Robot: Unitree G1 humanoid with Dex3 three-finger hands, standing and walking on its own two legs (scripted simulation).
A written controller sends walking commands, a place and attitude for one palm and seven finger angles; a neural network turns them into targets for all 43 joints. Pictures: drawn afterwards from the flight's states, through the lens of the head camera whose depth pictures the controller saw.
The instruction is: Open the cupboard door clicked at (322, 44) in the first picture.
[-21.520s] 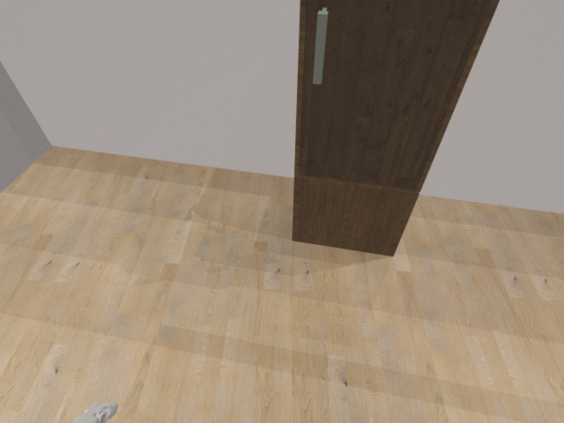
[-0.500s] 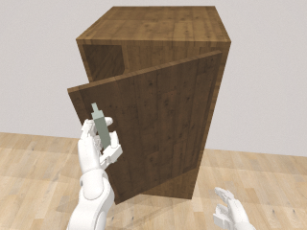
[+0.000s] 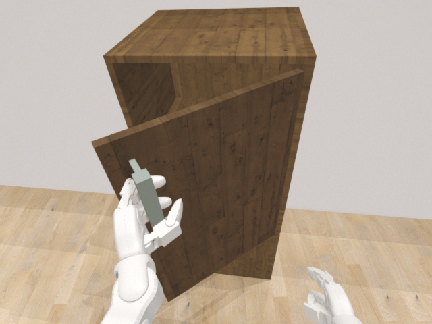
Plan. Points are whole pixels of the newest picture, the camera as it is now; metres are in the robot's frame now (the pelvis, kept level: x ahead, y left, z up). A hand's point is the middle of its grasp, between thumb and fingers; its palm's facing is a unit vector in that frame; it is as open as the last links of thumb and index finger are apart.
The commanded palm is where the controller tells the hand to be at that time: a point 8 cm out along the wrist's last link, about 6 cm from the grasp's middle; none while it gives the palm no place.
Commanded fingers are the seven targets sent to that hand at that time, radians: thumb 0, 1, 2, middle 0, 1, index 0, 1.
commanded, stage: open thumb and fingers to let go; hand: left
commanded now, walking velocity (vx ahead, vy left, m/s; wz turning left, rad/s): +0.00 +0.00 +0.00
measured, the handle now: (149, 203) +0.28 +0.15 +0.12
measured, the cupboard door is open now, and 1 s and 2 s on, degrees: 40 44 41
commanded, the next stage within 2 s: slide the hand sideways off the handle in 0.56 s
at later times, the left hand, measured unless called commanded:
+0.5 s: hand (165, 220) +0.24 +0.11 +0.13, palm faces +0.28 -0.96 +0.02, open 14.3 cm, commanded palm +0.19 +0.14 +0.13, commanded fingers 0.00 -0.50 0.30 -0.16 -0.35 -0.16 -0.35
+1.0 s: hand (160, 246) +0.20 +0.10 +0.13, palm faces -0.16 -0.99 +0.02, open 16.0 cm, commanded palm +0.17 +0.16 +0.13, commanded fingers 0.00 -0.50 0.30 -0.15 -0.30 -0.15 -0.30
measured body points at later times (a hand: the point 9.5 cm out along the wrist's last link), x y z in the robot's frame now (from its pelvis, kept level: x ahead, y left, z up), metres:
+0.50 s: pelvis +0.00 +0.03 +0.00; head -0.03 +0.01 +0.45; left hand +0.22 +0.16 +0.13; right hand +0.21 -0.16 -0.08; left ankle +0.02 +0.12 -0.73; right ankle -0.01 -0.04 -0.73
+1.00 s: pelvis -0.01 +0.05 +0.00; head -0.05 +0.04 +0.44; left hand +0.20 +0.16 +0.13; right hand +0.18 -0.15 -0.07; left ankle +0.02 +0.12 -0.73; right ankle -0.01 -0.04 -0.73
